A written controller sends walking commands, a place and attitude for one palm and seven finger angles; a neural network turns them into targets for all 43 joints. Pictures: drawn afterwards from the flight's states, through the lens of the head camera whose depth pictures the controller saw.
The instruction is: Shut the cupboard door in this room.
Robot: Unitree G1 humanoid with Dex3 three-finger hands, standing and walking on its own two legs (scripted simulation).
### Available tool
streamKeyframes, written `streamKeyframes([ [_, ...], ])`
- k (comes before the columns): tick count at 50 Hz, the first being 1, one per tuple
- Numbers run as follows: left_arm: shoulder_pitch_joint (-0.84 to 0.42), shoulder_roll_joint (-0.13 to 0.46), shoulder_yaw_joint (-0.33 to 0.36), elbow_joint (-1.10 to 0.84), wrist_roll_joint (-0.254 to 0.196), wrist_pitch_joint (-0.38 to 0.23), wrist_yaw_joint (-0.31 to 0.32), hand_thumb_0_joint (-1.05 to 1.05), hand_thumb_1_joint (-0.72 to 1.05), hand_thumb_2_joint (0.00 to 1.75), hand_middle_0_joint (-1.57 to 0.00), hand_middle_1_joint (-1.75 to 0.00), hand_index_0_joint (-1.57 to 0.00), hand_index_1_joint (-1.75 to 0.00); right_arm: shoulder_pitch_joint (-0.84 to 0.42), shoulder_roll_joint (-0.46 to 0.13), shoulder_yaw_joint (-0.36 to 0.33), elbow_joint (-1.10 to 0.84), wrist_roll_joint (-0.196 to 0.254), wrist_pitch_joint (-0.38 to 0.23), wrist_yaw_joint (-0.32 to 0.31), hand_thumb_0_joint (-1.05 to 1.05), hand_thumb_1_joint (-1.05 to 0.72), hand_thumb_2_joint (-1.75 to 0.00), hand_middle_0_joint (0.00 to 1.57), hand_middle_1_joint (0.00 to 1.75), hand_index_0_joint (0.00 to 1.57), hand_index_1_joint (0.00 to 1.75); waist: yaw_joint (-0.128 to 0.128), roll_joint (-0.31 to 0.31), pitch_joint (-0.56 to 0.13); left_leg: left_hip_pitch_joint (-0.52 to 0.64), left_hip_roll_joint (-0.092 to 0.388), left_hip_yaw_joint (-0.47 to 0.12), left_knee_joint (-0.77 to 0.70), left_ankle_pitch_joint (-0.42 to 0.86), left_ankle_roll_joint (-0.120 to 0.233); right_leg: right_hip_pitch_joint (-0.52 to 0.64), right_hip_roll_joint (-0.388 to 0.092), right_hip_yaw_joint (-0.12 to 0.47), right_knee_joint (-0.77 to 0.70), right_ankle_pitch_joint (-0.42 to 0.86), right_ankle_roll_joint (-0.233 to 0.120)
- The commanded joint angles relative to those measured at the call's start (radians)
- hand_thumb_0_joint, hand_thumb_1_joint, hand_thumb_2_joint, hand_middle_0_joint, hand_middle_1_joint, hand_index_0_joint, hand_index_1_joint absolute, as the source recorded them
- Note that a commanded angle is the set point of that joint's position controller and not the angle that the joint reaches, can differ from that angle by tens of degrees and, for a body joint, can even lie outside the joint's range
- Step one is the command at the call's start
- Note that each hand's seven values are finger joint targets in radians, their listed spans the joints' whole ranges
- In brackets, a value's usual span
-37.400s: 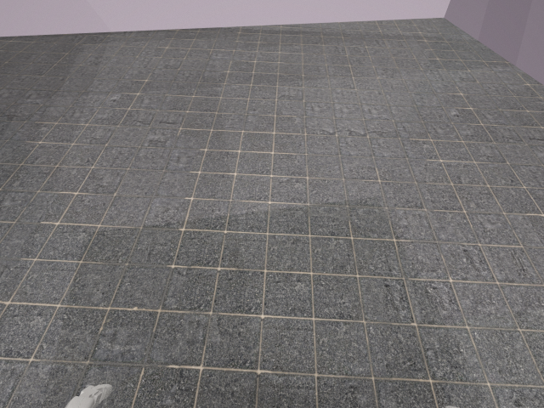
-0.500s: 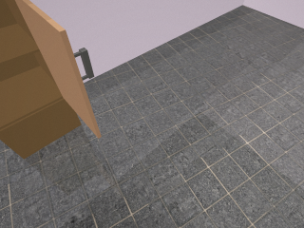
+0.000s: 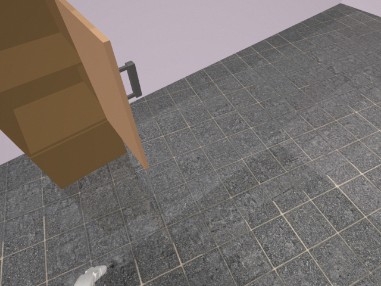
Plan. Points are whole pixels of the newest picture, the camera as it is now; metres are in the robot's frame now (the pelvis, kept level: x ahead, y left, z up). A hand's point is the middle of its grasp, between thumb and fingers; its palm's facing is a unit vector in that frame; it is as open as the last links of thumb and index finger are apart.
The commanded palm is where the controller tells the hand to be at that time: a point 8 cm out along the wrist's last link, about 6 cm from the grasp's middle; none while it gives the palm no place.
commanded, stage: turn or walk to find it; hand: left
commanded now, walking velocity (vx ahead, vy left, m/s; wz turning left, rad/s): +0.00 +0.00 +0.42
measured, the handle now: (128, 82) +0.68 +0.21 +0.01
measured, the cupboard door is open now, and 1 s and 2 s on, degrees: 91 91 91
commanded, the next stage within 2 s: stand and wait in 0.02 s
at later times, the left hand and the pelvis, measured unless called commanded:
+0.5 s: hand out of the picture -0.05 +0.19 -0.18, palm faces +0.22 -0.95 -0.22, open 7.4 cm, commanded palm none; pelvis -0.02 +0.00 -0.01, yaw +8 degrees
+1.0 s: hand out of the picture -0.02 +0.17 -0.15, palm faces +0.34 -0.90 -0.28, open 7.4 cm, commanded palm none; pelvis -0.04 -0.04 +0.00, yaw +19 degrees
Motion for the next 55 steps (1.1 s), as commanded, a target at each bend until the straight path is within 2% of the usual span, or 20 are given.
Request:
streamKeyframes([
  [1, 0.151, 0.161, 0.031, -0.033, 0.010, -0.051, 0.021, 0.00, 0.90, 0.90, -0.20, -0.30, -0.20, -0.30, -0.009, -0.120, -0.041, -0.076, 0.017, -0.025, 0.002, 0.00, -0.90, -0.90, 0.20, 0.30, 0.20, 0.30, 0.082, -0.075, -0.186, -0.170, 0.133, -0.169, 0.114, 0.119, 0.008, 0.369, -0.157, 0.132, -0.369, 0.250, -0.055],
  [2, 0.175, 0.232, 0.043, -0.028, 0.021, -0.055, 0.026, 0.00, 0.90, 0.90, -0.20, -0.30, -0.20, -0.30, -0.022, -0.069, -0.030, -0.101, 0.017, -0.026, 0.005, 0.00, -0.90, -0.90, 0.20, 0.30, 0.20, 0.30, 0.095, -0.309, -0.158, -0.314, -0.002, 0.003, 0.308, -0.285, -0.058, 0.396, -0.387, 0.347, -0.378, 0.406, -0.163],
  [3, 0.176, 0.229, 0.037, -0.039, 0.015, -0.049, 0.025, 0.00, 0.90, 0.90, -0.20, -0.30, -0.20, -0.30, -0.041, -0.116, -0.044, -0.103, 0.010, -0.010, 0.000, 0.00, -0.90, -0.90, 0.20, 0.30, 0.20, 0.30, 0.100, -0.235, -0.123, -0.266, 0.020, -0.016, 0.480, -0.380, -0.056, 0.229, -0.447, 0.354, -0.393, 0.440, -0.246],
  [5, 0.057, 0.163, 0.035, -0.059, 0.010, -0.047, 0.032, 0.00, 0.90, 0.90, -0.20, -0.30, -0.20, -0.30, 0.011, -0.111, -0.050, -0.050, 0.001, 0.018, 0.006, 0.00, -0.90, -0.90, 0.20, 0.30, 0.20, 0.30, 0.040, -0.184, -0.046, -0.238, 0.057, -0.037, 0.640, -0.268, -0.056, 0.087, -0.343, 0.276, -0.441, 0.207, -0.235],
  [8, 0.046, 0.120, 0.018, -0.058, 0.012, -0.058, 0.022, 0.00, 0.90, 0.90, -0.20, -0.30, -0.20, -0.30, 0.048, -0.083, -0.039, -0.013, 0.001, 0.019, 0.015, 0.00, -0.90, -0.90, 0.20, 0.30, 0.20, 0.30, 0.024, -0.159, -0.020, -0.224, 0.075, 0.002, 0.664, -0.147, -0.071, 0.077, -0.235, 0.121, -0.418, 0.246, -0.181],
  [17, 0.219, 0.152, 0.029, 0.031, 0.026, -0.061, 0.016, 0.00, 0.90, 0.90, -0.20, -0.30, -0.20, -0.30, -0.055, -0.052, -0.008, -0.018, 0.010, -0.007, 0.005, 0.00, -0.90, -0.90, 0.20, 0.30, 0.20, 0.30, 0.100, -0.198, -0.058, -0.118, 0.095, 0.094, 0.266, -0.237, -0.088, 0.213, -0.249, 0.138, -0.370, 0.471, -0.236],
  [22, 0.185, 0.158, 0.035, 0.055, 0.008, -0.052, 0.023, 0.00, 0.90, 0.90, -0.20, -0.30, -0.20, -0.30, 0.020, -0.062, 0.002, 0.019, 0.018, -0.028, -0.001, 0.00, -0.90, -0.90, 0.20, 0.30, 0.20, 0.30, 0.045, -0.156, -0.136, 0.121, 0.092, 0.110, -0.087, 0.011, -0.070, 0.166, -0.227, 0.057, -0.226, 0.484, -0.159],
  [23, 0.185, 0.129, 0.029, 0.047, 0.000, -0.045, 0.021, 0.00, 0.90, 0.90, -0.20, -0.30, -0.20, -0.30, 0.031, -0.098, -0.004, 0.021, 0.017, -0.038, -0.001, 0.00, -0.90, -0.90, 0.20, 0.30, 0.20, 0.30, 0.037, -0.045, -0.147, 0.208, 0.159, 0.030, -0.138, 0.106, -0.045, 0.080, -0.175, 0.002, -0.156, 0.368, -0.114],
  [24, 0.199, 0.081, 0.020, 0.033, -0.002, -0.039, 0.015, 0.00, 0.90, 0.90, -0.20, -0.30, -0.20, -0.30, 0.030, -0.166, -0.017, 0.011, 0.008, -0.042, -0.005, 0.00, -0.90, -0.90, 0.20, 0.30, 0.20, 0.30, 0.038, 0.156, -0.145, 0.256, 0.330, -0.170, -0.153, 0.290, 0.029, -0.054, -0.083, -0.073, -0.033, 0.158, -0.059],
  [25, 0.163, 0.065, 0.006, 0.030, 0.003, -0.032, 0.014, 0.00, 0.90, 0.90, -0.20, -0.30, -0.20, -0.30, 0.022, -0.203, -0.025, 0.007, 0.009, -0.032, -0.007, 0.00, -0.90, -0.90, 0.20, 0.30, 0.20, 0.30, 0.031, 0.245, -0.095, 0.188, 0.435, -0.243, -0.200, 0.394, 0.113, -0.100, -0.051, -0.078, 0.087, -0.158, -0.036],
  [28, 0.102, 0.084, 0.014, 0.050, 0.012, -0.012, 0.010, 0.00, 0.90, 0.90, -0.20, -0.30, -0.20, -0.30, -0.046, -0.156, -0.013, 0.009, 0.002, -0.030, -0.025, 0.00, -0.90, -0.90, 0.20, 0.30, 0.20, 0.30, 0.039, 0.216, 0.008, 0.075, 0.348, -0.178, -0.214, 0.362, 0.134, -0.121, -0.063, -0.004, 0.242, -0.116, -0.032],
  [31, 0.126, 0.072, 0.013, 0.063, 0.010, -0.016, 0.003, 0.00, 0.90, 0.90, -0.20, -0.30, -0.20, -0.30, -0.050, -0.163, -0.015, 0.003, 0.004, -0.034, -0.025, 0.00, -0.90, -0.90, 0.20, 0.30, 0.20, 0.30, 0.047, 0.138, -0.027, 0.142, 0.307, -0.134, -0.170, 0.439, 0.124, -0.151, -0.048, -0.010, 0.275, -0.072, -0.019],
  [38, 0.088, 0.068, 0.009, 0.023, 0.004, -0.022, 0.007, 0.00, 0.90, 0.90, -0.20, -0.30, -0.20, -0.30, -0.034, -0.187, -0.034, -0.019, 0.000, -0.025, -0.018, 0.00, -0.90, -0.90, 0.20, 0.30, 0.20, 0.30, 0.027, 0.152, -0.079, 0.137, 0.289, -0.197, -0.114, 0.469, 0.132, -0.065, -0.016, -0.019, 0.079, -0.074, -0.011],
  [41, 0.161, 0.075, 0.012, 0.038, 0.002, -0.034, 0.010, 0.00, 0.90, 0.90, -0.20, -0.30, -0.20, -0.30, -0.073, -0.184, -0.037, -0.036, 0.004, -0.021, -0.013, 0.00, -0.90, -0.90, 0.20, 0.30, 0.20, 0.30, 0.070, 0.126, -0.100, 0.035, 0.249, -0.209, -0.053, 0.391, 0.097, 0.103, 0.001, -0.033, -0.144, 0.080, -0.014],
  [42, 0.200, 0.090, 0.016, 0.045, 0.005, -0.043, 0.012, 0.00, 0.90, 0.90, -0.20, -0.30, -0.20, -0.30, -0.081, -0.169, -0.037, -0.043, 0.010, -0.020, -0.010, 0.00, -0.90, -0.90, 0.20, 0.30, 0.20, 0.30, 0.088, 0.086, -0.121, -0.020, 0.206, -0.185, 0.008, 0.294, 0.055, 0.205, -0.021, -0.024, -0.284, 0.194, -0.016],
  [43, 0.224, 0.157, 0.026, 0.047, 0.017, -0.053, 0.019, 0.00, 0.90, 0.90, -0.20, -0.30, -0.20, -0.30, -0.062, -0.118, -0.032, -0.053, 0.018, -0.021, -0.003, 0.00, -0.90, -0.90, 0.20, 0.30, 0.20, 0.30, 0.092, -0.096, -0.148, -0.155, 0.117, -0.089, 0.143, 0.075, -0.007, 0.333, -0.177, 0.118, -0.362, 0.247, -0.053],
  [44, 0.237, 0.237, 0.044, 0.039, 0.026, -0.055, 0.022, 0.00, 0.90, 0.90, -0.20, -0.30, -0.20, -0.30, -0.084, -0.075, -0.026, -0.090, 0.015, -0.018, -0.001, 0.00, -0.90, -0.90, 0.20, 0.30, 0.20, 0.30, 0.105, -0.329, -0.104, -0.297, 0.001, 0.033, 0.343, -0.314, -0.060, 0.342, -0.392, 0.337, -0.388, 0.414, -0.164],
  [45, 0.236, 0.236, 0.042, 0.022, 0.018, -0.048, 0.023, 0.00, 0.90, 0.90, -0.20, -0.30, -0.20, -0.30, -0.101, -0.120, -0.039, -0.097, 0.011, -0.004, -0.003, 0.00, -0.90, -0.90, 0.20, 0.30, 0.20, 0.30, 0.112, -0.239, -0.091, -0.263, 0.038, -0.006, 0.523, -0.382, -0.053, 0.225, -0.451, 0.316, -0.390, 0.473, -0.234],
  [50, 0.089, 0.129, 0.028, -0.020, 0.018, -0.058, 0.023, 0.00, 0.90, 0.90, -0.20, -0.30, -0.20, -0.30, -0.027, -0.085, -0.039, -0.025, 0.004, 0.015, 0.016, 0.00, -0.90, -0.90, 0.20, 0.30, 0.20, 0.30, 0.037, -0.162, -0.024, -0.229, 0.087, 0.008, 0.696, -0.172, -0.067, 0.093, -0.267, 0.099, -0.391, 0.319, -0.186],
  [55, 0.174, 0.134, 0.025, 0.010, 0.024, -0.063, 0.021, 0.00, 0.90, 0.90, -0.20, -0.30, -0.20, -0.30, -0.063, -0.066, -0.022, -0.022, 0.007, 0.009, 0.013, 0.00, -0.90, -0.90, 0.20, 0.30, 0.20, 0.30, 0.075, -0.200, -0.036, -0.173, 0.099, 0.070, 0.474, -0.187, -0.086, 0.156, -0.252, 0.070, -0.386, 0.400, -0.203],
])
